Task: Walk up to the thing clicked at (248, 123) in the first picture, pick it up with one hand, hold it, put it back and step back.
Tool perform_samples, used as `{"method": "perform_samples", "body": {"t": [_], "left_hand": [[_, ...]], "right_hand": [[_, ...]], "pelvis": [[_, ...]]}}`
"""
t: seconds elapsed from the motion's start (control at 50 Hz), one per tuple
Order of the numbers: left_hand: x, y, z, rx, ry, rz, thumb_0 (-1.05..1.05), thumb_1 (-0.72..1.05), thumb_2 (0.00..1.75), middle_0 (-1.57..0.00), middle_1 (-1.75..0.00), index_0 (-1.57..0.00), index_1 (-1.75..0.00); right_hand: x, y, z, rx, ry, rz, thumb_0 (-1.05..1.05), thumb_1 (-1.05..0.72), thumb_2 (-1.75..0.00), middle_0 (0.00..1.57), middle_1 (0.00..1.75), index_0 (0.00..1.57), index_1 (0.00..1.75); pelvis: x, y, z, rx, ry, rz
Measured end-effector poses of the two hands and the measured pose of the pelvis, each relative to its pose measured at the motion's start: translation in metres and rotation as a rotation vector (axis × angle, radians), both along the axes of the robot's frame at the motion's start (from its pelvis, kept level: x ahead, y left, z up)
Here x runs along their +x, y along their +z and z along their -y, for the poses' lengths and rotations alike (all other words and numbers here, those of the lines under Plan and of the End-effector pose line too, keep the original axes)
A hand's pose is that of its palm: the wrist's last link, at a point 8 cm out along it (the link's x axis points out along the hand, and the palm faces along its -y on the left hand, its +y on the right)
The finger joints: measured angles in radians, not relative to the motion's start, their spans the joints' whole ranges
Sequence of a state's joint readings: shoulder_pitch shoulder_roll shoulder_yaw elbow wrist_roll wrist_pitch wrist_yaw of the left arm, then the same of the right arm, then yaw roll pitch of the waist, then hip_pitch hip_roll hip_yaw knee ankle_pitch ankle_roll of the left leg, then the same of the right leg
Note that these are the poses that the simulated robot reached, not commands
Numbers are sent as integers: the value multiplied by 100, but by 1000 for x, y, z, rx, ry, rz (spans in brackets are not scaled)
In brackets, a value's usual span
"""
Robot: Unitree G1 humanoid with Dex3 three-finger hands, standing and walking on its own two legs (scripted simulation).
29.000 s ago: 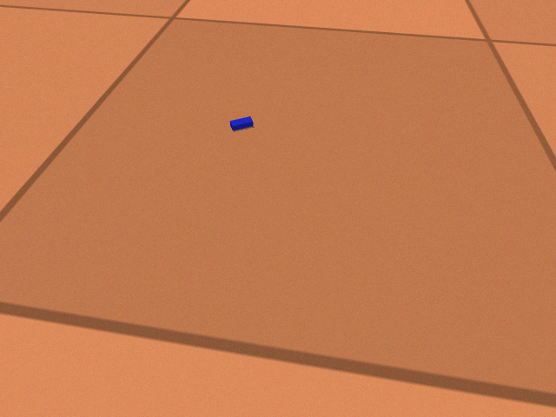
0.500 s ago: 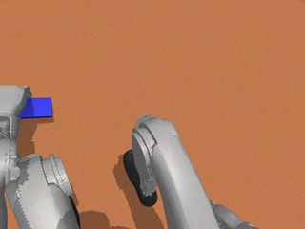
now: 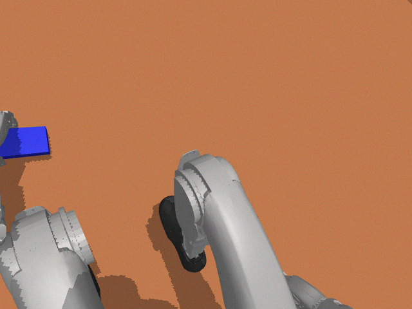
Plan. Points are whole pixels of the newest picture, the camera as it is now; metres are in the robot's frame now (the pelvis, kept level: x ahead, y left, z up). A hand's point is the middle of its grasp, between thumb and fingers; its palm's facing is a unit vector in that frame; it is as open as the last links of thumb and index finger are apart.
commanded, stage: rest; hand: left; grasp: from above
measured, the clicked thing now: (11, 143) +0.46 +0.20 -0.29
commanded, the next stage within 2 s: open in 0.02 s
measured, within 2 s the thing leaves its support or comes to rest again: rests again in 0.16 s
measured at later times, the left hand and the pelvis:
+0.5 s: hand out of the picture +0.46 +0.22 -0.25, palm faces -0.45 -0.06 -0.89, open 10.8 cm; pelvis +0.00 +0.00 +0.00, yaw -1 degrees
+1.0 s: hand out of the picture +0.45 +0.21 -0.24, palm faces -0.41 -0.02 -0.91, open 13.1 cm; pelvis -0.01 +0.00 +0.01, yaw -1 degrees
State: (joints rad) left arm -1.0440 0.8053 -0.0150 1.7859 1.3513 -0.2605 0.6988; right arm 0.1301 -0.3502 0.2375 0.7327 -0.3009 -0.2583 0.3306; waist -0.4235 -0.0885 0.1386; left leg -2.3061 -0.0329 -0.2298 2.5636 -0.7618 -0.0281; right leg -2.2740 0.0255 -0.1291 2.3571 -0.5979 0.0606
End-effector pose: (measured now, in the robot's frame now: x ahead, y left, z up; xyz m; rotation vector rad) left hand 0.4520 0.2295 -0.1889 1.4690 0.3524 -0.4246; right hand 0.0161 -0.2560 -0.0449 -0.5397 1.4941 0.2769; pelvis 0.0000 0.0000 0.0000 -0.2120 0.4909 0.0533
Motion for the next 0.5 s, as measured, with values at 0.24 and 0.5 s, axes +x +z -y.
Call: {"method": "perform_samples", "body": {"t": [0.24, 0.5], "left_hand": [[-4, 1, 13, 21, -47, 68, 0, 26, 29, -87, -24, -89, -25], [12, -5, 7, 31, 79, 31, 0, -3, 59, -61, -43, -58, -48]], "right_hand": [[17, 3, -8, 27, 58, 60, 0, -91, -90, 20, 30, 20, 30], [8, 14, -1, 16, 31, 40, 0, -91, -90, 20, 30, 20, 30]], "pelvis": [[-5, 4, -2, -14, -9, 4], [-3, 4, -2, -16, -7, -11]]}}
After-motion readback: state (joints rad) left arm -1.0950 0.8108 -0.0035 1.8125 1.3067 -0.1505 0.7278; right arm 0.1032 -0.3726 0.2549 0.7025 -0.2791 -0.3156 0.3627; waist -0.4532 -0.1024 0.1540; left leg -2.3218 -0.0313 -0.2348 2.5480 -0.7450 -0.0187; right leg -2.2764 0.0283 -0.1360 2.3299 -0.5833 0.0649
